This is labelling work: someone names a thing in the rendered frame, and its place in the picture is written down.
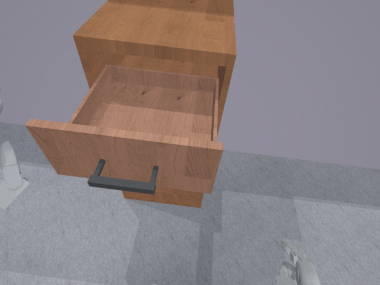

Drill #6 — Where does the drawer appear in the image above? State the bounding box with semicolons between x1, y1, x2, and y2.
25;65;223;194

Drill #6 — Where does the handle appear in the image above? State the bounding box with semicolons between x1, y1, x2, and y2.
87;159;159;195

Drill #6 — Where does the right robot hand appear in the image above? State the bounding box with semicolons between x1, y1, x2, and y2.
276;240;321;285

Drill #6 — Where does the cabinet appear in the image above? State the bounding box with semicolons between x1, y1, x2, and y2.
73;0;236;208

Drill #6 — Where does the left robot hand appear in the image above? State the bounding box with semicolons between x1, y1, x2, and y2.
0;88;29;210

